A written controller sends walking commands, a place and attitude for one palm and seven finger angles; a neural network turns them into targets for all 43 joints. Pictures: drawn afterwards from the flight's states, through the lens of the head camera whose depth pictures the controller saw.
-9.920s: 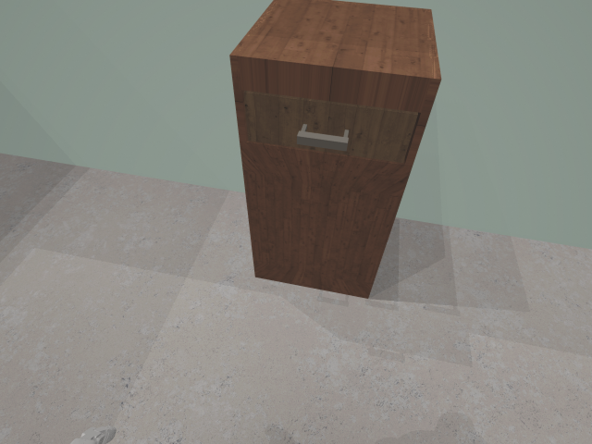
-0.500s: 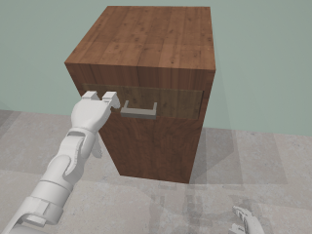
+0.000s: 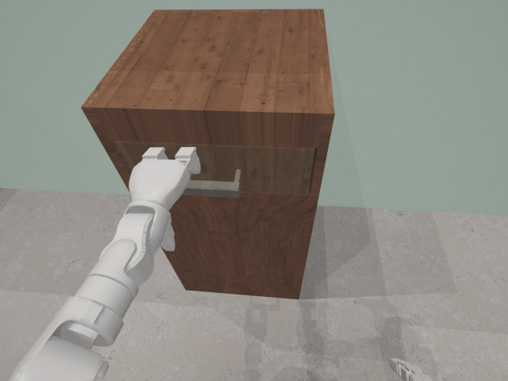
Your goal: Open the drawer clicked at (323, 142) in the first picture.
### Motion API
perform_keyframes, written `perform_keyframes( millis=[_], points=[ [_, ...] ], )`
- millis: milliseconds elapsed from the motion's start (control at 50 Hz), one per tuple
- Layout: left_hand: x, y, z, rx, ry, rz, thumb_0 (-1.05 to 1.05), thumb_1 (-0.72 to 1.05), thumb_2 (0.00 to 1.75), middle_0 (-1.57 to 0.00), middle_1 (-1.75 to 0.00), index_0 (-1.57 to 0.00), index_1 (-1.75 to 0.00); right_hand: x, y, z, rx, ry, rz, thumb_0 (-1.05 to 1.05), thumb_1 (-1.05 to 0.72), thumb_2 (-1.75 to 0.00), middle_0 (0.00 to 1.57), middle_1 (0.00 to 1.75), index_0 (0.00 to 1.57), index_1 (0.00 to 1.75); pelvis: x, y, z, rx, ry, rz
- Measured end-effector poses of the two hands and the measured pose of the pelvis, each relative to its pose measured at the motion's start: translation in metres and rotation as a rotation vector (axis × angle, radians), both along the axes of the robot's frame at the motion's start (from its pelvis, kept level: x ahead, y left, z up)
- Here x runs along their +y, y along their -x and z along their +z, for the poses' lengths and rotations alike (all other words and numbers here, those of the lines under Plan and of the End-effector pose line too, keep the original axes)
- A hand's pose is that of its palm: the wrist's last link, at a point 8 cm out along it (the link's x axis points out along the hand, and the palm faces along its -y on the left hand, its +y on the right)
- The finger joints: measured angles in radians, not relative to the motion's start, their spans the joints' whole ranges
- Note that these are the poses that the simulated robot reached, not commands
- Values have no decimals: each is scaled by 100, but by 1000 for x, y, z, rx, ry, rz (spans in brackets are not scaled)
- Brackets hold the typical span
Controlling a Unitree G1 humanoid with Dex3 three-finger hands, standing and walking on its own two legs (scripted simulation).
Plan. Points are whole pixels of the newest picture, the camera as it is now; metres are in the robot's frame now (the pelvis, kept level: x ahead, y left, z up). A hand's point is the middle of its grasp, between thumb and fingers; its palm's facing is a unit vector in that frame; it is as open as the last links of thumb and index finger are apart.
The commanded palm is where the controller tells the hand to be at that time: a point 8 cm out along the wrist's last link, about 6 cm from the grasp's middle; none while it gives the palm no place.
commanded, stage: move the hooked fingers above the handle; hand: left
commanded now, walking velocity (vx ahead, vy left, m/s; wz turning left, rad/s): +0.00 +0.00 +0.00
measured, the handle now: (212, 180) +0.50 +0.13 -0.01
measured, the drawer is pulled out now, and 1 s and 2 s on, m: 0.00 0.00 0.00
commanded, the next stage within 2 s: none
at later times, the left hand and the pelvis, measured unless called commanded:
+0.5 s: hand (202, 186) +0.43 +0.12 +0.05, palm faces +0.00 -0.03 -1.00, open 13.8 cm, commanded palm +0.42 +0.13 +0.11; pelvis +0.00 -0.02 +0.00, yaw +0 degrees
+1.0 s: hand (215, 176) +0.46 +0.10 +0.05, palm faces +0.00 -0.03 -1.00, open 13.6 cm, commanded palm +0.44 +0.13 +0.10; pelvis -0.01 -0.02 -0.01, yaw -1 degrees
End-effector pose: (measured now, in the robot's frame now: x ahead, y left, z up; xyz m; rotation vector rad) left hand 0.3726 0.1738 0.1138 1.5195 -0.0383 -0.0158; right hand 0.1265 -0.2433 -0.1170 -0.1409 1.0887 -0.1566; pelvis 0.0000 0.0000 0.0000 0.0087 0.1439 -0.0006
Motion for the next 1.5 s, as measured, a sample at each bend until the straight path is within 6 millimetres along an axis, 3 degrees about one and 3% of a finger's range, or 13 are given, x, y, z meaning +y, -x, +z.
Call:
perform_keyframes(
  millis=[260,700,920,1140,1500],
  points=[
    [-27,-21,-5,9,-4,-39,0,-49,30,-32,-120,-32,-120,-12,12,-4,21,3,-29,1,-91,-90,20,30,20,30,-10,0,-2,25,-6,-4],
    [-66,-62,-15,17,-22,-24,0,-49,30,-33,-120,-32,-120,-34,79,-17,146,26,-129,1,-91,-90,20,30,20,30,-19,6,-8,88,-6,-2],
    [-68,-65,-12,11,-20,-11,0,-49,30,-37,-124,-36,-125,-34,103,-16,183,34,-159,1,-91,-90,20,30,20,30,-18,10,-7,92,-5,-9],
    [-65,-64,-12,16,-16,-30,0,-49,30,-37,-124,-35,-123,-33,101,-10,128,55,-174,1,-91,-90,21,30,20,30,-14,15,-7,91,-1,-19],
    [-36,-63,-17,23,-20,-4,0,-49,30,-33,-121,-34,-122,-20,97,-13,153,42,-149,1,-91,-90,21,30,20,30,-2,8,-9,98,12,-7]
  ],
)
